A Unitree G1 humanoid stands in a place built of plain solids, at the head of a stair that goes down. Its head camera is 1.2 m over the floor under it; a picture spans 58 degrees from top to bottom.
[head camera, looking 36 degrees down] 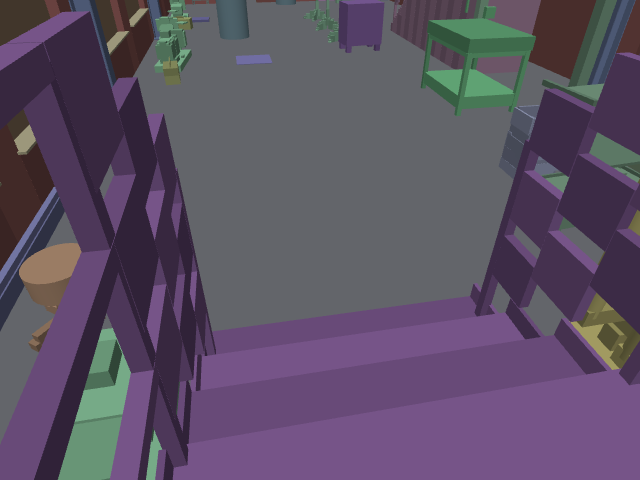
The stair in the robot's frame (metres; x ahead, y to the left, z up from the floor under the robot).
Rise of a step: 0.17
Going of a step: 0.30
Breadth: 1.50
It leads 11 degrees to the left of straight ahead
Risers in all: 4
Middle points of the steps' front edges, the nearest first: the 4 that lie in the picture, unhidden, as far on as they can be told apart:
0.79 -0.30 0.00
1.09 -0.25 -0.17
1.38 -0.19 -0.34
1.68 -0.14 -0.51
